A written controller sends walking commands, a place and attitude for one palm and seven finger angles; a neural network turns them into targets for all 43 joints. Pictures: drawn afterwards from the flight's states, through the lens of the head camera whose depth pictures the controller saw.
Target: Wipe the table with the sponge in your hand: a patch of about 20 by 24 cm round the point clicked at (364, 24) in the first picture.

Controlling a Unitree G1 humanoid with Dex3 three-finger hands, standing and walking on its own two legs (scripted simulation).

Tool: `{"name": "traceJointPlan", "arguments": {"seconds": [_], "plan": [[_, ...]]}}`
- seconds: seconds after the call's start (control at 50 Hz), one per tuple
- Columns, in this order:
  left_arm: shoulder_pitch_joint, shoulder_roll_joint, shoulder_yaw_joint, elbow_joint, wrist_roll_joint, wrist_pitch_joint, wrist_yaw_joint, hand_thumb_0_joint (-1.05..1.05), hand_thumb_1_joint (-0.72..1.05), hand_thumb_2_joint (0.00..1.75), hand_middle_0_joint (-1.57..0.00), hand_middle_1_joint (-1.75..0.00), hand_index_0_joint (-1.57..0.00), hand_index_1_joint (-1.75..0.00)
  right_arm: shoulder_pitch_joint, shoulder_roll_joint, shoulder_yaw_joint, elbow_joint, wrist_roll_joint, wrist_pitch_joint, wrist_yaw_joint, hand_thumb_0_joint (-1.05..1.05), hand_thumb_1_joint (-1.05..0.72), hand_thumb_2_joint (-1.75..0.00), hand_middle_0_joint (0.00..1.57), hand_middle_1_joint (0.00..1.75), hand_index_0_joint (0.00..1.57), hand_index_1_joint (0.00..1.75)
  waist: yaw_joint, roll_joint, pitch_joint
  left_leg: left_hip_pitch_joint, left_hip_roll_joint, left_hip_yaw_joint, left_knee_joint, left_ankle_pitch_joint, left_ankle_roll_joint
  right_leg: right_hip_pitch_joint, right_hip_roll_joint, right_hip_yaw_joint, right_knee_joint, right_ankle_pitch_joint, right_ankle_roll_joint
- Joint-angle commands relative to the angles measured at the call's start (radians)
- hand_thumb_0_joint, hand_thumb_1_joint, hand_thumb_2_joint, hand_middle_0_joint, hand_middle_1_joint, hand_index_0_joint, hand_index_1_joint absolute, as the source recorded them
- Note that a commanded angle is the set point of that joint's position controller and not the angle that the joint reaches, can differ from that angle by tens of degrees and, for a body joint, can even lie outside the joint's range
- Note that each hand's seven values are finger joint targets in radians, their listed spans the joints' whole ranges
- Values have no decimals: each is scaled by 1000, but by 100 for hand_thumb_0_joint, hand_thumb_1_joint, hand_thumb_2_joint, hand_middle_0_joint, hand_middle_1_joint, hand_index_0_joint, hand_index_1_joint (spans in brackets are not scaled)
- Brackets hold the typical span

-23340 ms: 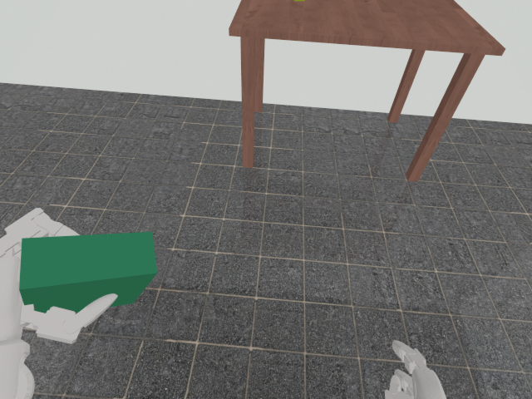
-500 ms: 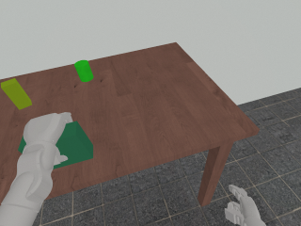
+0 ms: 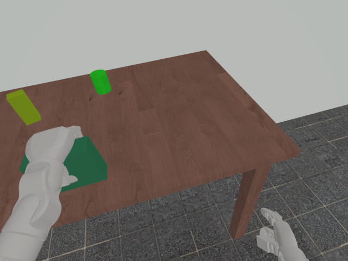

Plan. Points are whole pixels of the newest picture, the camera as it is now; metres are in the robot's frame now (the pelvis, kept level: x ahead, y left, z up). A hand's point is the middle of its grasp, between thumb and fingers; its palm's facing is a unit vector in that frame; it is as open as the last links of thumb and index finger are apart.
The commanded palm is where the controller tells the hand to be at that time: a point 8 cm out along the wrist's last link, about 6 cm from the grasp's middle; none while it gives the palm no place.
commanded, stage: lower the sponge onto the table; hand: left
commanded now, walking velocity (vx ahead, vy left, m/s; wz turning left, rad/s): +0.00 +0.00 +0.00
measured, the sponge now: (72, 171) +0.27 +0.30 +0.08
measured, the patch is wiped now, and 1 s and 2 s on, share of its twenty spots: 0.00 0.00 0.15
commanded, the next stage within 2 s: wipe forward along the first lane in 1.54 s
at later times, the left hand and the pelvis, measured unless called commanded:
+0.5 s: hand (72, 158) +0.28 +0.28 +0.12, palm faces +0.03 -0.06 -1.00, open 9.4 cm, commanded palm +0.25 +0.29 +0.18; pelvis +0.00 +0.00 +0.00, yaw +0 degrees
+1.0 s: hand (70, 167) +0.27 +0.30 +0.09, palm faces -0.01 -0.07 -1.00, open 9.4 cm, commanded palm +0.25 +0.29 +0.16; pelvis +0.00 -0.01 +0.00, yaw +0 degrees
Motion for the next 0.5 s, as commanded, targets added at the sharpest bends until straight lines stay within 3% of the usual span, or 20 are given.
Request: {"name": "traceJointPlan", "arguments": {"seconds": [0.0, 0.04, 0.08, 0.12, 0.14, 0.16, 0.2, 0.22, 0.24, 0.26, 0.32, 0.34, 0.36, 0.42, 0.44, 0.46, 0.48], "plan": [[-291, 242, 136, -215, 23, -12, 40, 0, 10, 130, -120, -160, -120, -160, -193, -99, -43, -170, -4, -57, -4, 0, -90, -90, 20, 30, 20, 30, -7, -41, -204, 24, -6, -31, -41, 206, 21, 76, 1, 41, -52, 145, -33], [-290, 287, 172, -229, 29, -8, 38, 0, 10, 130, -120, -160, -120, -160, -219, -101, -34, -181, -3, -58, -6, 0, -90, -90, 20, 30, 20, 30, 5, -39, -202, 23, -9, -33, -44, 183, 22, 72, 9, 72, -55, 119, -40], [-329, 259, 143, -192, 30, -14, 39, 0, 10, 130, -120, -160, -120, -160, -192, -101, -38, -167, -1, -58, -9, 0, -90, -90, 20, 30, 20, 30, -14, -55, -182, 8, -6, -29, -48, 164, 20, 59, 2, 41, -61, 93, -32], [-340, 278, 157, -212, 34, -28, 45, 0, 10, 130, -120, -160, -120, -160, -192, -102, -45, -166, -4, -59, -11, 0, -90, -90, 20, 30, 20, 30, -3, -37, -205, 21, -10, -30, -48, 171, 22, 71, 3, 44, -59, 99, -33], [-346, 299, 174, -254, 38, -29, 49, 0, 10, 130, -120, -160, -120, -160, -223, -97, -35, -181, -2, -65, -11, 0, -90, -90, 20, 30, 20, 30, 8, -13, -216, 35, -13, -35, -46, 170, 23, 71, 11, 80, -60, 95, -44], [-354, 259, 143, -247, 38, -33, 52, 0, 10, 130, -120, -160, -120, -160, -202, -88, -34, -179, -3, -71, -10, 0, -90, -90, 20, 30, 20, 30, -1, -29, -233, 30, -11, -28, -41, 191, 22, 83, 2, 46, -49, 110, -37], [-338, 247, 138, -209, 29, -35, 56, 0, 10, 130, -120, -160, -120, -160, -185, -98, -44, -166, -5, -66, -10, 0, -90, -90, 20, 30, 20, 30, -4, -32, -214, 29, -7, -33, -50, 183, 20, 77, 4, 40, -60, 109, -35], [-338, 273, 160, -185, 33, -32, 59, 0, 10, 130, -120, -160, -120, -160, -183, -102, -45, -159, -6, -62, -11, 0, -90, -90, 20, 30, 20, 30, -1, -50, -203, 17, -8, -33, -54, 174, 19, 78, 4, 39, -61, 103, -34], [-346, 311, 189, -189, 44, -22, 63, 0, 10, 130, -120, -160, -120, -160, -212, -103, -36, -167, -1, -64, -10, 0, -90, -90, 20, 30, 20, 30, 8, -28, -196, 18, -11, -37, -58, 159, 20, 67, 14, 75, -65, 80, -45], [-376, 239, 125, -203, 45, -20, 62, 0, 10, 130, -120, -160, -120, -160, -204, -89, -34, -173, 0, -68, -7, 0, -90, -90, 20, 30, 20, 30, -2, -28, -214, 13, -9, -24, -54, 168, 18, 77, 1, 37, -56, 84, -37], [-352, 247, 135, -202, 34, -17, 65, 0, 10, 130, -120, -160, -120, -160, -195, -100, -48, -167, -3, -64, -4, 0, -90, -90, 20, 30, 20, 30, 6, -23, -234, 25, -9, -29, -53, 179, 19, 91, 1, 41, -57, 108, -36], [-322, 295, 181, -198, 42, -8, 67, 0, 10, 130, -120, -160, -120, -160, -217, -101, -39, -173, -1, -66, -2, 0, -90, -90, 20, 30, 20, 30, 18, -25, -227, 18, -12, -37, -56, 172, 19, 91, 12, 76, -55, 94, -46], [-331, 224, 124, -190, 42, -4, 64, 0, 10, 130, -120, -160, -120, -160, -206, -92, -37, -177, -2, -70, -1, 0, -90, -90, 20, 30, 20, 30, 5, -66, -232, 7, -11, -21, -45, 186, 20, 96, 0, 43, -46, 117, -36], [-274, 261, 161, -166, 32, 4, 56, 0, 10, 130, -120, -160, -120, -160, -191, -107, -47, -168, -4, -54, 1, 0, -90, -90, 20, 30, 20, 30, 9, -68, -211, -5, -12, -21, -43, 186, 22, 97, -2, 47, -49, 139, -31], [-280, 304, 194, -159, 41, 10, 56, 0, 10, 130, -120, -160, -120, -160, -211, -110, -40, -171, -1, -53, 1, 0, -90, -90, 20, 30, 20, 30, 12, -76, -197, -8, -13, -27, -46, 168, 22, 83, 9, 81, -52, 113, -40], [-296, 253, 150, -164, 43, 7, 53, 0, 10, 130, -120, -160, -120, -160, -201, -102, -39, -177, 0, -55, 2, 0, -90, -90, 20, 30, 20, 30, 3, -81, -209, -17, -12, -16, -38, 177, 23, 90, -2, 49, -41, 123, -32], [-280, 256, 157, -163, 34, -1, 51, 0, 10, 130, -120, -160, -120, -160, -191, -105, -44, -172, -1, -55, 2, 0, -90, -90, 20, 30, 20, 30, 1, -79, -206, -9, -11, -19, -34, 183, 24, 87, 0, 50, -45, 135, -31]]}}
